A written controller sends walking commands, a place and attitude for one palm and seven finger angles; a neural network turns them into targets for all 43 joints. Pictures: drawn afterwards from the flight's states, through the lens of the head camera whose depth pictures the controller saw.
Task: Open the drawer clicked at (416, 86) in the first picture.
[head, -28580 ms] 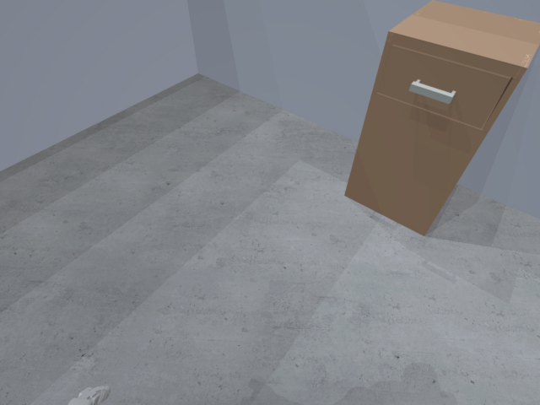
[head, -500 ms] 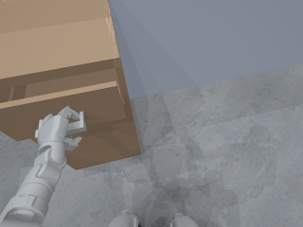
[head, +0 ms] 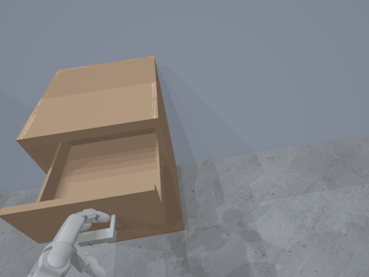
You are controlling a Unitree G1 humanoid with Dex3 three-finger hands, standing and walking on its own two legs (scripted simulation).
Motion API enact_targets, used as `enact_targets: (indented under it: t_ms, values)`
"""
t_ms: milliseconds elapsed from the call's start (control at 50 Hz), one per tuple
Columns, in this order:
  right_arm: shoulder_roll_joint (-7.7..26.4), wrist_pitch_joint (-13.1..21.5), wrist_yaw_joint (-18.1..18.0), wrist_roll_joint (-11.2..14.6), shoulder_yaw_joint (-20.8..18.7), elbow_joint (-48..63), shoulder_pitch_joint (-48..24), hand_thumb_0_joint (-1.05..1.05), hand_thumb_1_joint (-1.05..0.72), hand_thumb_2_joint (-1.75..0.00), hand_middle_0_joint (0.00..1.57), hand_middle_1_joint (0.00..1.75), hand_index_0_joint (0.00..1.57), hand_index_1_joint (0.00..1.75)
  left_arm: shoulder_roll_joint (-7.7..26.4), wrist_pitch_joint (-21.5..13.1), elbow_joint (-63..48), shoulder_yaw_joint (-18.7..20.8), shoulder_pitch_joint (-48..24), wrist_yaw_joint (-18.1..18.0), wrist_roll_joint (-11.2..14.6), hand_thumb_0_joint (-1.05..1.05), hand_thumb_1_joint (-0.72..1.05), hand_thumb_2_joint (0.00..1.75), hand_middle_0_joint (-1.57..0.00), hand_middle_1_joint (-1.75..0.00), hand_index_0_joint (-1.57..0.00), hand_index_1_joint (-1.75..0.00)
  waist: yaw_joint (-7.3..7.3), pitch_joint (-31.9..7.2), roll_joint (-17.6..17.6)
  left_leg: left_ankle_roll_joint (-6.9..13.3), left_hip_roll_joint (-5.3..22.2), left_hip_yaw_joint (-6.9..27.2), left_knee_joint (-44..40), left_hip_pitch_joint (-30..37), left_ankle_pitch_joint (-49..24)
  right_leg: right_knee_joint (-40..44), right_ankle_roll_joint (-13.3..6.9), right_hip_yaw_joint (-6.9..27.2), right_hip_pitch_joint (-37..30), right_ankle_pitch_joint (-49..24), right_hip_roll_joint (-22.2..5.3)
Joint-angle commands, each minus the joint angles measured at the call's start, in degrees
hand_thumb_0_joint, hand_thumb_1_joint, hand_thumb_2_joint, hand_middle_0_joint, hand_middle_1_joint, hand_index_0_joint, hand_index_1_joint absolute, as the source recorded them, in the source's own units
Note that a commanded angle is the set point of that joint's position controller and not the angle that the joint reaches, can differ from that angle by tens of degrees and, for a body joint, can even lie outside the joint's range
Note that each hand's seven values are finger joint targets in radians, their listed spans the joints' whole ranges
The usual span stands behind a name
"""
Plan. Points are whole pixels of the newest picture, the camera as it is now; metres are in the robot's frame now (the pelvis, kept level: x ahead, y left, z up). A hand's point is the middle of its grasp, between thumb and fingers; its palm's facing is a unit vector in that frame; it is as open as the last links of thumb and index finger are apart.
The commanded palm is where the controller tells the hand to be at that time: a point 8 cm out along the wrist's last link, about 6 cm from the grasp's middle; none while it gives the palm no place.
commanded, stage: relax the arm and regain balance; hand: left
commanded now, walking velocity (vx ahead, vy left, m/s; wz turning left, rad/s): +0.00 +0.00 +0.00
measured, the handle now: (89, 230) +0.27 +0.27 -0.08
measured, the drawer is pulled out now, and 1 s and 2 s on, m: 0.23 0.26 0.26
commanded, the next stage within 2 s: stand and wait in 0.50 s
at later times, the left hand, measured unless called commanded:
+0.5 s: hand (89, 256) +0.19 +0.23 -0.04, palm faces -0.17 -0.76 -0.63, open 13.1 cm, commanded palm none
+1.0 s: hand (89, 256) +0.19 +0.23 -0.04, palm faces -0.16 -0.77 -0.62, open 13.1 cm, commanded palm none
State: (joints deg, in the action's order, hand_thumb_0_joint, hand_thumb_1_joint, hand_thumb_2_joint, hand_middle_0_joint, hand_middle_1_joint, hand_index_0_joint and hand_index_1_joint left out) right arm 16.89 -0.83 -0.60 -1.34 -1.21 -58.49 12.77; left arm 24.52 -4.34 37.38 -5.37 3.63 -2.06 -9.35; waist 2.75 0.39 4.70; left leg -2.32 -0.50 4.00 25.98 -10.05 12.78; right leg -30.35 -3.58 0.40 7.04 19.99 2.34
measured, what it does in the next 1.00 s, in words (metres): stands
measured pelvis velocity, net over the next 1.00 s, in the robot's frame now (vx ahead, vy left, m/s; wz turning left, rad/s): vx -0.03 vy -0.01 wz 0.03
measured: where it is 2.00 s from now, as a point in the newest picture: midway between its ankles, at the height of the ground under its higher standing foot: outside the picture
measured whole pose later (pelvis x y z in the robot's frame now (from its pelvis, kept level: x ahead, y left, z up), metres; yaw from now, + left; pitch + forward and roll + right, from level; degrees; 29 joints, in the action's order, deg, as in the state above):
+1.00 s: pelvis -0.03 -0.01 +0.00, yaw +2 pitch -4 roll +1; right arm 13.9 -1.4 0.4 -1.3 -0.1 -61.8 18.8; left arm 24.6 -4.2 38.8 -4.9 2.6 -2.0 -8.6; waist 4.1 0.8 5.0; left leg -3.1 0.2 6.4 25.3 -12.0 9.7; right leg -29.4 -4.5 -2.1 8.3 17.3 3.2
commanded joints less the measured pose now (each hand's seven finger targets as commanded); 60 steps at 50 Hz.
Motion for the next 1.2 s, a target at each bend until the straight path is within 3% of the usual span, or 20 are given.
enact_targets:
  t_ms: [0, 80, 120, 180, 200, 220, 360, 400, 440, 500, 560, 600, 700, 940, 1060, 1080, 1100, 1180]
  values:
    - [4.4, 0.5, 0.1, 0.2, -0.4, 2.0, 2.1, 0.0, -0.9, -0.9, 0.2, 0.3, 0.2, 0.3, 2.7, 4.1, 5.9, 6.1, 5.0, -0.5, 8.3, 0.0, -0.5, 0.3, -0.15, -0.3, -0.15, -0.3, -2.77, 4.2, -12.1, 3.1, 2.2, 1.4, -0.5, 0.3, -11.4, 10.1, 3.0, 4.7, 4.1, -16.8, -7.5]
    - [5.4, 0.1, 0.4, 0.0, -0.1, 1.6, 2.4, 0.0, -0.9, -0.9, 0.2, 0.3, 0.2, 0.3, 3.5, 4.2, 6.8, 5.9, 5.2, 0.0, 8.5, 0.0, -0.5, 0.3, -0.15, -0.3, -0.15, -0.3, -3.05, 5.8, -12.9, 3.0, 2.1, 1.8, -0.5, -0.4, -7.2, 13.4, 2.8, 6.3, 7.3, -4.6, -7.7]
    - [5.6, -0.2, 0.6, -0.1, -0.1, 1.2, 3.3, 0.0, -0.9, -0.9, 0.2, 0.3, 0.2, 0.3, 3.3, 4.5, 6.9, 5.7, 4.7, 0.2, 8.4, 0.0, -0.5, 0.3, -0.15, -0.3, -0.15, -0.3, -2.83, 8.3, -13.6, 3.0, 2.4, 2.0, -0.3, -0.8, -4.4, 15.3, 2.2, 6.9, 11.1, 5.7, -7.7]
    - [5.6, -0.2, 0.8, -0.2, 0.0, 0.8, 5.2, 0.0, -0.9, -0.9, 0.2, 0.3, 0.2, 0.3, 3.5, 4.4, 6.7, 5.8, 4.4, 0.2, 8.4, 0.0, -0.5, 0.3, -0.15, -0.3, -0.15, -0.3, -2.5, 7.9, -13.9, 3.1, 2.1, 2.3, 1.2, -1.4, -4.2, 15.7, 1.8, 7.7, 11.5, 7.2, -8.2]
    - [5.2, -0.2, 0.9, -0.2, -0.1, 0.6, 7.0, 0.0, -0.9, -0.9, 0.2, 0.3, 0.2, 0.3, 3.5, 4.6, 6.5, 5.8, 3.6, 0.2, 8.3, 0.0, -0.5, 0.3, -0.15, -0.3, -0.15, -0.3, -1.88, 8.0, -14.2, 3.2, 2.6, 2.7, 0.9, -2.2, -3.9, 15.1, 1.5, 6.6, 11.0, 9.0, -8.3]
    - [5.3, -0.2, 0.9, -0.3, 0.0, 0.3, 6.9, 0.0, -0.9, -0.9, 0.2, 0.3, 0.2, 0.3, 2.9, 4.6, 6.5, 5.6, 4.1, 0.3, 8.4, 0.0, -0.5, 0.3, -0.15, -0.3, -0.15, -0.3, -2.21, 8.0, -14.1, 3.2, 2.7, 2.7, 0.9, -1.6, -3.9, 14.9, 1.4, 7.1, 12.4, 9.2, -8.1]
    - [3.8, 0.1, 0.7, -0.2, 0.2, -0.4, 9.6, 0.0, -0.9, -0.9, 0.2, 0.3, 0.2, 0.3, 1.6, 4.6, 6.0, 6.0, 5.5, 0.0, 8.6, 0.0, -0.5, 0.3, -0.15, -0.3, -0.15, -0.3, -2.51, 7.3, -15.7, 3.5, 2.8, 3.6, 1.5, -4.2, -8.0, 12.6, 1.4, 5.8, 8.6, 1.9, -7.8]
    - [3.0, 0.2, 0.7, -0.1, 0.1, -1.0, 11.0, 0.0, -0.9, -0.9, 0.2, 0.3, 0.2, 0.3, 1.0, 4.6, 6.0, 5.9, 4.7, -0.1, 8.6, 0.0, -0.5, 0.3, -0.15, -0.3, -0.15, -0.3, -2.04, 7.4, -15.6, 3.7, 3.2, 4.0, 1.1, -4.4, -9.1, 11.8, 1.0, 5.0, 8.0, 0.9, -7.6]
    - [3.0, 0.3, 0.6, -0.1, 0.3, -1.3, 10.7, 0.0, -0.9, -0.9, 0.2, 0.3, 0.2, 0.3, 0.0, 4.5, 5.8, 5.8, 5.9, -0.1, 8.8, 0.0, -0.5, 0.3, -0.15, -0.3, -0.15, -0.3, -2.47, 6.9, -13.5, 3.7, 3.2, 4.5, 0.3, -3.8, -9.9, 10.7, 1.0, 5.1, 8.1, -1.1, -7.1]
    - [1.8, 0.5, 0.6, 0.0, 0.3, -1.6, 11.7, 0.0, -0.9, -0.9, 0.2, 0.3, 0.2, 0.3, -0.6, 4.4, 5.8, 5.8, 6.0, -0.3, 8.8, 0.0, -0.5, 0.3, -0.15, -0.3, -0.15, -0.3, -2.39, 6.5, -13.9, 3.9, 3.4, 4.9, -0.3, -5.0, -12.0, 9.3, 1.0, 4.0, 5.2, -5.6, -6.8]
    - [1.6, 0.2, 0.5, 0.0, 0.2, -1.9, 11.1, 0.0, -0.9, -0.9, 0.2, 0.3, 0.2, 0.3, -0.8, 4.4, 6.3, 5.9, 7.0, -0.4, 8.8, 0.0, -0.5, 0.3, -0.15, -0.3, -0.15, -0.3, -2.68, 5.8, -15.2, 3.6, 2.7, 4.2, 0.5, -4.1, -9.9, 10.6, 1.1, 5.4, 5.8, -4.3, -7.3]
    - [0.9, 0.3, 0.7, 0.1, 0.2, -2.2, 12.2, 0.0, -0.9, -0.9, 0.2, 0.3, 0.2, 0.3, -1.0, 4.4, 6.2, 5.9, 6.0, -0.4, 8.7, 0.0, -0.5, 0.3, -0.15, -0.3, -0.15, -0.3, -2.1, 6.2, -15.0, 3.7, 3.0, 4.5, 0.2, -4.7, -10.3, 10.4, 0.9, 4.6, 5.5, -3.5, -7.3]
    - [0.6, 0.2, 0.6, 0.2, 0.3, -2.3, 11.3, 0.0, -0.9, -0.9, 0.2, 0.3, 0.2, 0.3, -1.4, 4.3, 6.7, 5.6, 6.0, -0.4, 8.8, 0.0, -0.5, 0.3, -0.15, -0.3, -0.15, -0.3, -2.14, 6.8, -13.8, 3.7, 3.3, 4.9, -0.8, -4.6, -10.8, 10.3, 1.1, 4.5, 5.7, -4.7, -6.9]
    - [1.7, -0.1, 0.8, 0.1, 0.5, -2.1, 9.7, 0.0, -0.9, -0.9, 0.2, 0.3, 0.2, 0.3, -0.9, 4.3, 7.7, 5.2, 5.4, -0.1, 8.9, 0.0, -0.5, 0.3, -0.15, -0.3, -0.15, -0.3, -2.3, 7.9, -14.0, 3.5, 3.1, 5.4, -2.1, -4.1, -7.9, 12.1, 1.5, 5.3, 7.8, 0.2, -6.8]
    - [2.0, 0.0, 0.9, 0.2, 0.5, -2.0, 9.6, 0.0, -0.9, -0.9, 0.2, 0.3, 0.2, 0.3, -0.8, 4.2, 7.8, 5.1, 5.5, 0.0, 9.0, 0.0, -0.5, 0.3, -0.15, -0.3, -0.15, -0.3, -2.35, 6.5, -13.6, 3.4, 3.1, 5.3, -1.9, -3.6, -8.9, 11.9, 1.5, 5.1, 6.8, -1.4, -7.1]
    - [2.0, 0.1, 0.8, 0.2, 0.4, -2.0, 9.8, 0.0, -0.9, -0.9, 0.2, 0.3, 0.2, 0.3, -0.6, 4.1, 7.5, 5.1, 5.4, -0.1, 8.9, 0.0, -0.5, 0.3, -0.15, -0.3, -0.15, -0.3, -2.28, 5.5, -14.5, 3.4, 3.0, 5.4, -1.7, -3.6, -9.9, 11.6, 1.5, 5.4, 5.7, -3.3, -7.0]
    - [1.7, 0.1, 0.8, 0.3, 0.5, -2.2, 10.0, 0.0, -0.9, -0.9, 0.2, 0.3, 0.2, 0.3, -0.8, 4.2, 7.5, 5.1, 4.8, -0.1, 8.9, 0.0, -0.5, 0.3, -0.15, -0.3, -0.15, -0.3, -2.14, 7.1, -14.5, 3.5, 3.4, 5.6, -2.2, -4.4, -10.5, 11.5, 1.5, 4.3, 5.8, -3.6, -7.0]
    - [2.2, 0.1, 0.6, 0.4, 0.5, -2.1, 9.5, 0.0, -0.9, -0.9, 0.2, 0.3, 0.2, 0.3, -0.9, 4.0, 7.4, 5.1, 6.2, -0.2, 9.1, 0.0, -0.5, 0.3, -0.15, -0.3, -0.15, -0.3, -2.49, 4.5, -14.6, 3.2, 3.1, 4.9, -1.3, -2.7, -12.4, 10.8, 1.8, 4.5, 4.3, -9.7, -7.4]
